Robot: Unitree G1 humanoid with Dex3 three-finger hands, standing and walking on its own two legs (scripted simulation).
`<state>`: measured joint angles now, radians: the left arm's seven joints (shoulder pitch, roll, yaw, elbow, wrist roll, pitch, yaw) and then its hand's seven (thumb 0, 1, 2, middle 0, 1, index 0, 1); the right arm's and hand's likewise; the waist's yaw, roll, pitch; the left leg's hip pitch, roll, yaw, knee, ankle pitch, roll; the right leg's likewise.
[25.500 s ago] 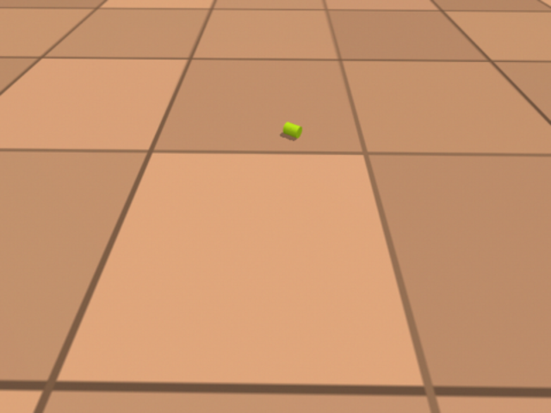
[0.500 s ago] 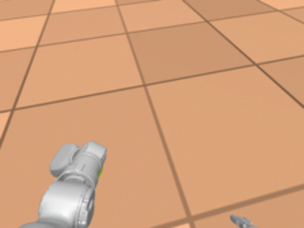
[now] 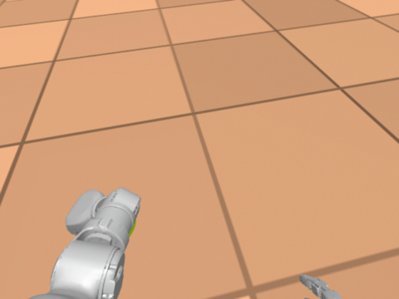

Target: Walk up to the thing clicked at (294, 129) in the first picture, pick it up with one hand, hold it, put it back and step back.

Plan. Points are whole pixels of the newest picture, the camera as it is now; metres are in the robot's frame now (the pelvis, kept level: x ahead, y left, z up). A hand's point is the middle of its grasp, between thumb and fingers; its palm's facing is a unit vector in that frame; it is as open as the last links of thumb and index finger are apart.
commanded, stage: hold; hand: left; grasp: from above
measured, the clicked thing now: (109, 221) +0.34 +0.24 -0.06
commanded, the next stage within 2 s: crouch in 0.12 s
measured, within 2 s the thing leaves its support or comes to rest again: neither
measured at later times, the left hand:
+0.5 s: hand (106, 230) +0.31 +0.23 -0.05, palm faces -0.17 -0.44 -0.88, open 12.0 cm
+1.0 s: hand (127, 255) +0.33 +0.25 -0.28, palm faces -0.07 -0.47 -0.88, open 12.0 cm
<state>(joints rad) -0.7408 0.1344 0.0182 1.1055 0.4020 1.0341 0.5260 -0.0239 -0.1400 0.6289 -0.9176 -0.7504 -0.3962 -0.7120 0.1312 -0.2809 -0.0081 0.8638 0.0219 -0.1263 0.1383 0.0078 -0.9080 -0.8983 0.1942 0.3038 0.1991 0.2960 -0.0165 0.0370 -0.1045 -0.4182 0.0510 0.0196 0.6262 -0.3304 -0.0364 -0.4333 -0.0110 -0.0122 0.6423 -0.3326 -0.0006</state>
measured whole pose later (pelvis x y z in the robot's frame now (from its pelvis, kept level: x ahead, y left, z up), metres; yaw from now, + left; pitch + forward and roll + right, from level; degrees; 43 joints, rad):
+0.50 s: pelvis -0.01 +0.00 +0.00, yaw +0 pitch +10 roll +0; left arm -0.78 0.15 0.05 1.25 0.43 0.96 0.55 -0.02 -0.12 0.62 -0.89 -0.78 -0.37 -0.71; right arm 0.16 -0.28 -0.03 0.89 0.01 -0.14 0.14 0.01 -0.87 -0.89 0.20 0.30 0.20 0.30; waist -0.03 0.02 -0.12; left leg -0.49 0.06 0.02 0.66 -0.33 -0.04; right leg -0.50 0.00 -0.01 0.66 -0.33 0.00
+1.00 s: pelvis -0.07 +0.01 -0.16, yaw -2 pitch +31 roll -3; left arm -1.03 0.36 0.31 1.52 0.44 0.63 0.78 -0.01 -0.13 0.63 -0.89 -0.80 -0.39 -0.69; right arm 0.14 -0.26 -0.02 0.90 -0.11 -0.15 0.18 0.00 -0.89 -0.89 0.20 0.30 0.20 0.30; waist -0.16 0.01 -0.18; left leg -1.48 0.08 -0.04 1.50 -0.57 -0.03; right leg -1.47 0.01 -0.02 1.45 -0.53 0.01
